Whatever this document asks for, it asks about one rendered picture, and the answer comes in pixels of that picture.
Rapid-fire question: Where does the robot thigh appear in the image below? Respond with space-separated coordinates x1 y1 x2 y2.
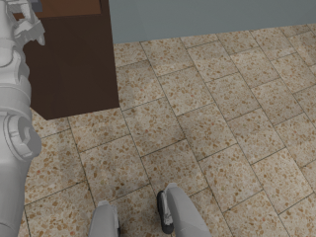
87 204 119 237
161 187 212 237

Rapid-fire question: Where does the robot left forearm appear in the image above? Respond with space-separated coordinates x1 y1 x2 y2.
0 39 33 124

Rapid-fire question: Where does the robot left upper arm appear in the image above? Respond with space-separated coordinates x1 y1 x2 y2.
0 115 42 237

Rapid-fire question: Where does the cabinet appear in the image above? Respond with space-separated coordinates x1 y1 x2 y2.
16 0 119 120

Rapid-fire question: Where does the drawer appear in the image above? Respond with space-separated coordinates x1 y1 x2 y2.
13 0 101 20

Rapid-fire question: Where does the robot left hand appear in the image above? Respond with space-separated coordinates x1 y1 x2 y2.
0 0 45 50

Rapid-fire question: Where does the handle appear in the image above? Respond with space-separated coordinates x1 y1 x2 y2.
12 0 42 14

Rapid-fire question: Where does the robot left thigh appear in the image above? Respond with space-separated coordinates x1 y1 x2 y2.
87 204 119 237

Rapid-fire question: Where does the robot right thigh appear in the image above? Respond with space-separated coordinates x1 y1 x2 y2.
161 187 212 237

